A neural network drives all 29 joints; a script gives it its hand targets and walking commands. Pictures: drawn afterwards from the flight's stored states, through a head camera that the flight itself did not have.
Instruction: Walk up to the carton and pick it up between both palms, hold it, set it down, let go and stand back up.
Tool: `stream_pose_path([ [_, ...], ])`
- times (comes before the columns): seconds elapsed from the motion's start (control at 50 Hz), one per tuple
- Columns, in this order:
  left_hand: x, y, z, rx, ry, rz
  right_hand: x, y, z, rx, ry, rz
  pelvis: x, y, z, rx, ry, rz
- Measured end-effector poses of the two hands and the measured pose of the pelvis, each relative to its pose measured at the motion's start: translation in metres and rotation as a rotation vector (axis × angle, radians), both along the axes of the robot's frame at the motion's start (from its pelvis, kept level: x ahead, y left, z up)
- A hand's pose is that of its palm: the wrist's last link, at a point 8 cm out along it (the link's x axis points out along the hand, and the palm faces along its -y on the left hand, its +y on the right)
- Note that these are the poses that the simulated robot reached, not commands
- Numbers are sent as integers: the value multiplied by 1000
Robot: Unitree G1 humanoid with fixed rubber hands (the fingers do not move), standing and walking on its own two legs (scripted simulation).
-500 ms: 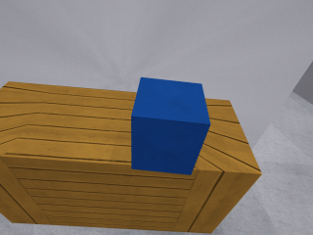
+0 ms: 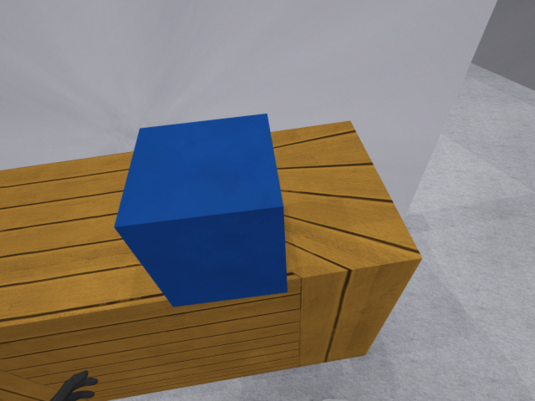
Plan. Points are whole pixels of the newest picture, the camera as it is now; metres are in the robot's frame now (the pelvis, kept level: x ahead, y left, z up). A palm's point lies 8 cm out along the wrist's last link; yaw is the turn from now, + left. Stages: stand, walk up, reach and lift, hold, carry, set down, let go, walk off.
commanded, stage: walk up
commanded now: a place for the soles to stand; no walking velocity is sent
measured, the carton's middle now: (217, 215) +0.42 +0.08 +0.04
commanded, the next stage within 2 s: none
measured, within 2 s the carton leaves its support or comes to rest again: neither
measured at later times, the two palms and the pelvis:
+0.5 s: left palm out of the picture +0.10 +0.34 -0.10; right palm (481, 391) +0.15 -0.30 -0.10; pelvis +0.03 +0.01 -0.01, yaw +4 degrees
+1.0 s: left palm out of the picture +0.05 +0.35 -0.07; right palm (466, 390) +0.15 -0.29 -0.11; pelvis +0.01 +0.01 +0.00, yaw +5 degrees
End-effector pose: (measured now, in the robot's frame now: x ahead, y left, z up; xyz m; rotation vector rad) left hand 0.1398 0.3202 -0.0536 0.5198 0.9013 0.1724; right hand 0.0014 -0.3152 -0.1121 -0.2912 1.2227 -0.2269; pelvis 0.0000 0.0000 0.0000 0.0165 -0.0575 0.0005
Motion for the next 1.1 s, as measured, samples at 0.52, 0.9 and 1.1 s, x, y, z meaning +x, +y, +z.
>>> stream_pose_path([
  [0.52,-44,19,-50,-83,126,226,150,14,16,-98,-93,237,33,9,-9,5,13,75],
  [0.9,-88,38,-19,0,169,247,166,30,13,-10,-193,217,13,12,1,-29,6,79],
  [1.1,-73,27,-12,-16,136,217,130,20,6,6,-83,193,7,8,8,-10,12,91],
])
